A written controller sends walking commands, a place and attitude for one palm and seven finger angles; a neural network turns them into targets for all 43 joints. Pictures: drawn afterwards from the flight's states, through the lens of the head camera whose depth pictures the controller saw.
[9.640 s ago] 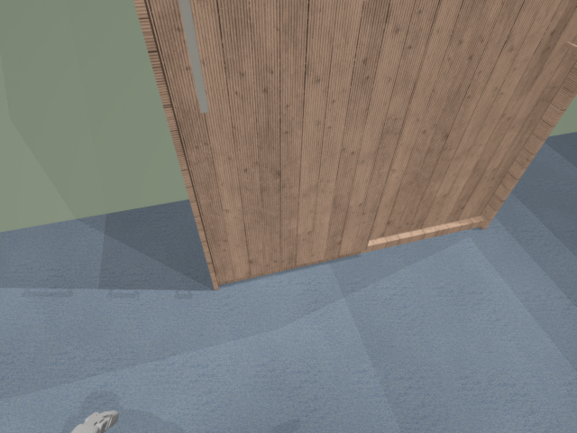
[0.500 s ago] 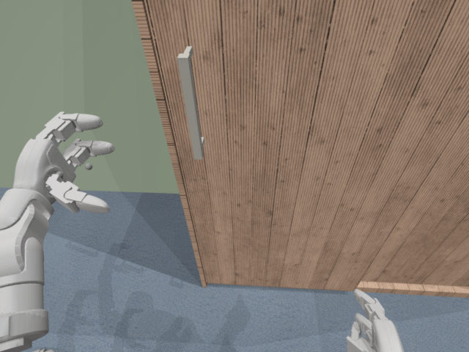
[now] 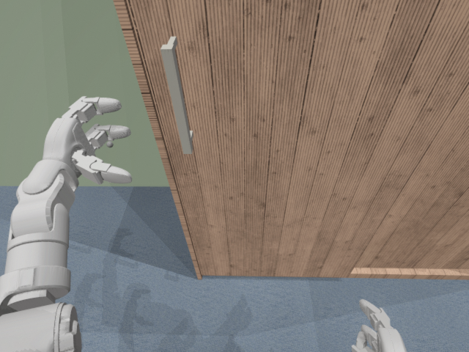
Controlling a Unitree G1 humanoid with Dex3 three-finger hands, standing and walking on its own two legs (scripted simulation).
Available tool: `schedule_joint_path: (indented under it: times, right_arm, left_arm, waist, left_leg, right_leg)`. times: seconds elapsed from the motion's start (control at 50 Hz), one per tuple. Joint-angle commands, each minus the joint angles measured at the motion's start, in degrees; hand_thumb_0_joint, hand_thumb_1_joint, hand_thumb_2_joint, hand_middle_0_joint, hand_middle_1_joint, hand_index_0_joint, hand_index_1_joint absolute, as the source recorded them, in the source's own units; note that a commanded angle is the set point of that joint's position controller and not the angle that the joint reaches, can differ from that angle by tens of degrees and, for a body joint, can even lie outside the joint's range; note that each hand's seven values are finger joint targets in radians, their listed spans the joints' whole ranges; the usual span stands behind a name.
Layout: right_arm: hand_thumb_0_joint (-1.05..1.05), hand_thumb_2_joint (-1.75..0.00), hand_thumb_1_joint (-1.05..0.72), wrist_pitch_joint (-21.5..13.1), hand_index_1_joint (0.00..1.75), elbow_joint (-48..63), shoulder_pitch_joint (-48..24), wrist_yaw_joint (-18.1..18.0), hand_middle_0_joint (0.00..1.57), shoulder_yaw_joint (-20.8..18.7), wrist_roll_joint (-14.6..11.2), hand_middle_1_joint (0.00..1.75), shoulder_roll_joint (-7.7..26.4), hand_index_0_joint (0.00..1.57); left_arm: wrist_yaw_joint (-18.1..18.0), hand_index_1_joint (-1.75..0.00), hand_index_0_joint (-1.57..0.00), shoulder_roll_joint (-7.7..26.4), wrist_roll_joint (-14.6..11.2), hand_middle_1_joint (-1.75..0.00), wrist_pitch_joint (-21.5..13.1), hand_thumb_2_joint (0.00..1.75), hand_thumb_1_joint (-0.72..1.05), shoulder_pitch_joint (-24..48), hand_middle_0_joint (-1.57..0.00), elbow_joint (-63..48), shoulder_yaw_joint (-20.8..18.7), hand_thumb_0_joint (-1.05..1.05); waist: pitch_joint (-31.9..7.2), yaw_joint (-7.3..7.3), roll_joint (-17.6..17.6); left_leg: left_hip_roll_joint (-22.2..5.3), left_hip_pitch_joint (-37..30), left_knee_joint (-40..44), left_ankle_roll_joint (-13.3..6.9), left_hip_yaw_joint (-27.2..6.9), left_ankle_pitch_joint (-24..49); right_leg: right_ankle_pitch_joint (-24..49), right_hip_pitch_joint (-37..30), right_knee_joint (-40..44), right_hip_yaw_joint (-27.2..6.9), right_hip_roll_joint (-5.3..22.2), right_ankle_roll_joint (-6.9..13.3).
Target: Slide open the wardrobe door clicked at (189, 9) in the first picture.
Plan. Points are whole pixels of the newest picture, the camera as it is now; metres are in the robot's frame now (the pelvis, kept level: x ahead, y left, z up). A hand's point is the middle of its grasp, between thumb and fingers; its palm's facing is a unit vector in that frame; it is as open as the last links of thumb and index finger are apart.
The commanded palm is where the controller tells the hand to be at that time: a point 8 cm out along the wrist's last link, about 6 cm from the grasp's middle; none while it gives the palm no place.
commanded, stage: move the hooked fingers beside the handle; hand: left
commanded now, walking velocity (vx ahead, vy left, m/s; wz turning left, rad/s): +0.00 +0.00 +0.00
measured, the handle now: (181, 101) +0.53 +0.14 +0.17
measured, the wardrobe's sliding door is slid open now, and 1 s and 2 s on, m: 0.00 0.00 0.00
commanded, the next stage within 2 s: feel for the door with the fingertips in 1.60 s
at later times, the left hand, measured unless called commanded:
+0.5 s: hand (133, 121) +0.44 +0.21 +0.19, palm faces +0.04 -1.00 +0.00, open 14.0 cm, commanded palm +0.41 +0.26 +0.18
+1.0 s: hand (146, 114) +0.47 +0.19 +0.18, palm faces +0.03 -1.00 +0.01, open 14.0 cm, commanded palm +0.43 +0.25 +0.18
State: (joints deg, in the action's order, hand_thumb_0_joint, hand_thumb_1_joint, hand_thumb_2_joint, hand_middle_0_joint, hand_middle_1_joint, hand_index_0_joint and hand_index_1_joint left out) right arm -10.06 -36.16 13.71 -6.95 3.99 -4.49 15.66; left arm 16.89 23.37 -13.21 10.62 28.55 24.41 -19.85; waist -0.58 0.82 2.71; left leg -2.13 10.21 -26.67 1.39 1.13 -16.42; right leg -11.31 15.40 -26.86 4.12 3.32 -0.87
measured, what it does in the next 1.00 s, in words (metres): stands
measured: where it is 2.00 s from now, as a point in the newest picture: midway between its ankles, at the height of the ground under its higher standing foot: outside the picture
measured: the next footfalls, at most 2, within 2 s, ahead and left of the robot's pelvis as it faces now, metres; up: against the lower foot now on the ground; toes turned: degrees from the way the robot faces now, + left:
none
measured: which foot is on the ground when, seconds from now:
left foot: down 0.00-1.00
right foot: down 0.00-1.00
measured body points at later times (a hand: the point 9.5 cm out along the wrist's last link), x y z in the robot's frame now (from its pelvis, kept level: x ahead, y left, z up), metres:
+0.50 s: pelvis +0.00 +0.00 +0.00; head +0.02 -0.01 +0.45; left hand +0.43 +0.26 +0.19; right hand +0.11 -0.26 -0.11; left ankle -0.03 +0.14 -0.74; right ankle +0.03 -0.13 -0.74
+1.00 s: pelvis +0.01 +0.01 +0.00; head +0.04 -0.01 +0.45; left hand +0.46 +0.25 +0.18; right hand +0.06 -0.26 -0.12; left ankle -0.03 +0.14 -0.74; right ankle +0.03 -0.13 -0.74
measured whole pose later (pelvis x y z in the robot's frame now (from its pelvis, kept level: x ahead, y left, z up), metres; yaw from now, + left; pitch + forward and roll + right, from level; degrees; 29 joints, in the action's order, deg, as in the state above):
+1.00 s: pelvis +0.01 +0.01 +0.00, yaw -2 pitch +5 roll +0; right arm -5.8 -39.0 21.9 -4.3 1.6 -3.1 16.1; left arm 13.1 24.5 -8.6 -2.8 45.6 50.3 -21.6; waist -2.5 -3.5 1.9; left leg -2.6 16.0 -28.6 0.9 3.2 -17.7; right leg -11.3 21.9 -28.1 1.9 2.7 -1.3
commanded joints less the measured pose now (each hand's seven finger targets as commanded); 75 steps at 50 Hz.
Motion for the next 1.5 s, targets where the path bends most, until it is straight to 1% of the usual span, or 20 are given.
schedule_joint_path:
  times: [0.0,0.12,0.26,0.3,0.42,0.44,0.56,0.64,0.68,0.76,0.82,0.84,0.92,1.04,1.16,1.22,1.3,1.34,1.38,1.48]
  right_arm:
    - [0.00,-0.90,-0.90,-2.8,0.30,8.2,-3.8,-0.3,0.20,-2.9,0.5,0.30,6.7,0.20]
    - [0.00,-0.90,-0.90,-1.4,0.30,7.4,-2.5,0.2,0.20,-3.3,0.3,0.30,7.2,0.20]
    - [0.00,-0.90,-0.90,-1.3,0.30,7.5,-0.8,0.0,0.20,-3.7,0.5,0.30,7.3,0.20]
    - [0.00,-0.90,-0.90,-1.4,0.30,6.4,0.2,-0.2,0.20,-3.8,0.7,0.30,7.4,0.20]
    - [0.00,-0.90,-0.90,-0.8,0.30,4.5,2.2,0.2,0.20,-3.8,0.7,0.30,7.9,0.20]
    - [0.00,-0.90,-0.90,-0.5,0.30,4.5,2.6,0.4,0.20,-4.1,0.7,0.30,8.3,0.20]
    - [0.00,-0.90,-0.90,0.0,0.30,4.4,4.6,0.9,0.20,-4.5,1.3,0.30,8.2,0.20]
    - [0.00,-0.90,-0.90,0.5,0.30,3.6,6.2,1.2,0.20,-4.6,1.5,0.30,8.5,0.20]
    - [0.00,-0.90,-0.90,0.9,0.30,3.4,6.7,1.4,0.20,-4.5,1.6,0.30,8.3,0.20]
    - [0.00,-0.90,-0.90,1.1,0.30,3.7,7.9,1.7,0.20,-4.9,1.7,0.30,8.5,0.20]
    - [0.00,-0.90,-0.90,1.2,0.30,4.2,7.9,1.8,0.20,-5.1,1.7,0.30,8.4,0.20]
    - [0.00,-0.90,-0.90,1.4,0.30,4.1,8.3,1.8,0.20,-5.2,1.7,0.30,8.6,0.20]
    - [0.00,-0.90,-0.90,1.7,0.30,4.7,7.4,2.2,0.20,-5.4,1.5,0.30,8.5,0.20]
    - [0.00,-0.90,-0.90,2.3,0.30,5.2,6.8,1.9,0.20,-5.5,1.4,0.30,8.5,0.20]
    - [0.00,-0.90,-0.90,1.6,0.30,4.4,5.4,1.3,0.20,-5.0,1.2,0.30,7.8,0.20]
    - [0.00,-0.90,-0.90,1.7,0.30,3.5,6.1,1.0,0.20,-4.7,1.3,0.30,8.4,0.20]
    - [0.00,-0.90,-0.90,1.7,0.30,3.7,5.9,1.4,0.20,-4.5,1.6,0.30,7.9,0.20]
    - [0.00,-0.90,-0.90,2.0,0.30,4.0,6.1,1.6,0.20,-4.5,1.6,0.30,8.3,0.20]
    - [0.00,-0.90,-0.90,1.9,0.30,4.5,5.7,1.7,0.20,-4.5,1.6,0.30,8.0,0.20]
    - [0.00,-0.90,-0.90,2.1,0.30,5.0,5.8,1.7,0.20,-4.6,1.7,0.30,8.0,0.20]
  left_arm:
    - [-0.6,-1.20,-0.30,16.2,-1.6,-1.20,-6.4,0.30,-0.50,25.8,-0.30,-11.1,-5.6,0.00]
    - [-1.6,-1.20,-0.30,16.0,0.5,-1.20,-5.2,0.30,-0.50,25.6,-0.30,-3.1,-4.9,0.00]
    - [-1.6,-1.20,-0.30,15.4,0.5,-1.20,-9.4,0.30,-0.50,36.8,-0.30,-6.5,-2.2,0.00]
    - [-1.7,-1.20,-0.30,15.0,0.2,-1.20,-10.4,0.30,-0.50,38.0,-0.30,-3.3,-2.2,0.00]
    - [-2.7,-1.20,-0.30,13.3,2.1,-1.20,-9.6,0.30,-0.50,40.4,-0.30,7.6,0.1,0.00]
    - [-3.1,-1.20,-0.30,15.4,2.6,-1.20,-9.8,0.30,-0.50,39.5,-0.30,8.2,-1.6,0.00]
    - [-4.4,-1.20,-0.30,15.7,2.6,-1.20,-13.5,0.30,-0.50,45.3,-0.30,8.8,-2.4,0.00]
    - [-5.4,-1.20,-0.30,18.1,3.9,-1.20,-15.0,0.30,-0.50,46.4,-0.30,14.4,-4.0,0.00]
    - [-5.7,-1.20,-0.30,17.4,5.4,-1.20,-15.7,0.30,-0.50,49.3,-0.30,15.5,-2.6,0.00]
    - [-5.2,-1.20,-0.30,18.5,5.6,-1.20,-17.2,0.30,-0.50,47.5,-0.30,16.5,-3.8,0.00]
    - [-3.9,-1.20,-0.30,16.1,4.1,-1.20,-17.6,0.30,-0.50,46.8,-0.30,15.0,-2.9,0.00]
    - [-3.7,-1.20,-0.30,16.0,3.5,-1.20,-17.7,0.30,-0.50,45.2,-0.30,15.8,-3.2,0.00]
    - [-3.4,-1.20,-0.30,15.8,3.7,-1.20,-16.9,0.30,-0.50,43.4,-0.30,12.2,-3.2,0.00]
    - [-4.5,-1.20,-0.30,17.3,3.6,-1.20,-16.1,0.30,-0.50,43.2,-0.30,8.3,-4.2,0.00]
    - [-4.4,-1.20,-0.30,11.3,3.1,-1.20,-15.7,0.30,-0.50,48.2,-0.30,8.2,1.6,0.00]
    - [-4.8,-1.20,-0.30,13.8,3.2,-1.20,-14.6,0.30,-0.50,47.4,-0.30,14.0,-0.9,0.00]
    - [-5.5,-1.20,-0.30,12.4,4.3,-1.20,-14.7,0.30,-0.50,47.7,-0.30,15.7,0.3,0.00]
    - [-5.7,-1.20,-0.30,13.5,4.4,-1.20,-15.5,0.30,-0.50,46.0,-0.30,17.0,-0.5,0.00]
    - [-5.8,-1.20,-0.30,12.5,4.3,-1.20,-16.4,0.30,-0.50,48.0,-0.30,16.7,0.1,0.00]
    - [-6.0,-1.20,-0.30,16.2,4.6,-1.20,-18.5,0.30,-0.50,48.5,-0.30,15.1,-2.8,0.00]
  waist:
    - [-18.0,0.27,-2.0]
    - [-14.2,0.02,-1.7]
    - [-19.5,-1.84,0.6]
    - [-19.5,-2.47,-1.7]
    - [-14.9,-3.12,0.0]
    - [-16.3,-2.55,-1.4]
    - [-21.1,-3.10,-2.8]
    - [-19.1,-3.42,-4.5]
    - [-18.7,-3.76,-0.6]
    - [-22.4,-3.11,-1.1]
    - [-24.2,-3.12,-0.8]
    - [-23.7,-3.25,-3.4]
    - [-21.8,-2.58,-0.3]
    - [-21.2,-2.88,-0.9]
    - [-17.8,-4.90,0.7]
    - [-17.2,-4.47,-3.1]
    - [-18.6,-3.88,-0.1]
    - [-18.8,-3.73,-3.2]
    - [-18.7,-4.02,-3.6]
    - [-22.4,-3.10,-2.8]
  left_leg:
    - [2.3,-0.5,3.0,-2.3,0.0,15.0]
    - [2.1,2.4,3.5,-2.4,0.7,13.6]
    - [2.0,-0.9,2.5,-2.7,0.2,15.0]
    - [2.0,-0.7,2.4,-2.7,0.3,14.3]
    - [2.0,2.5,2.8,-2.4,-0.2,12.2]
    - [1.9,2.5,2.6,-2.5,-0.2,12.7]
    - [1.8,1.8,1.5,-2.6,-0.1,16.3]
    - [1.7,4.3,1.3,-2.8,0.2,14.7]
    - [1.9,4.7,1.5,-2.5,0.2,14.7]
    - [1.9,3.9,0.7,-2.5,0.2,16.7]
    - [1.8,3.0,0.3,-2.5,0.9,18.7]
    - [1.5,3.4,0.3,-2.7,0.7,19.2]
    - [1.6,3.9,0.7,-2.6,1.2,18.5]
    - [1.5,3.6,0.8,-2.8,1.1,16.8]
    - [1.5,2.2,1.1,-2.8,0.4,13.0]
    - [1.7,4.3,1.4,-2.7,-0.2,11.0]
    - [2.0,4.2,0.7,-2.4,0.0,13.4]
    - [1.9,5.2,0.6,-2.6,-0.1,13.0]
    - [1.9,5.3,0.5,-2.6,-0.1,12.5]
    - [2.0,5.2,0.1,-2.8,0.2,13.5]
  right_leg:
    - [15.0,-11.4,1.4,-0.9,-2.4,1.9]
    - [14.0,-9.3,1.5,-1.0,-2.1,1.9]
    - [14.8,-9.8,1.3,-1.5,-2.4,2.0]
    - [14.6,-9.4,1.5,-1.4,-2.6,1.9]
    - [12.0,-5.8,1.6,-1.0,-2.3,2.1]
    - [12.1,-6.7,1.4,-1.0,-2.4,2.1]
    - [16.6,-8.6,0.1,-1.3,-2.7,2.0]
    - [15.8,-8.0,-0.1,-1.5,-2.6,1.8]
    - [15.8,-7.1,-0.4,-1.6,-2.5,2.0]
    - [17.6,-8.4,-1.2,-1.5,-2.8,2.3]
    - [20.4,-9.3,-1.5,-1.7,-3.0,2.3]
    - [20.8,-9.7,-1.5,-1.4,-3.1,2.2]
    - [20.2,-8.8,-1.4,-1.6,-3.1,2.2]
    - [18.4,-8.9,-0.9,-1.5,-3.0,2.1]
    - [14.1,-4.9,0.6,-1.5,-3.2,2.0]
    - [12.3,-4.9,0.5,-1.2,-3.0,2.1]
    - [14.6,-5.1,-0.5,-1.3,-2.6,2.3]
    - [14.2,-5.9,-0.7,-1.2,-2.6,2.2]
    - [14.2,-5.5,-0.9,-1.4,-2.7,2.1]
    - [16.2,-8.2,-1.7,-2.1,-2.7,2.1]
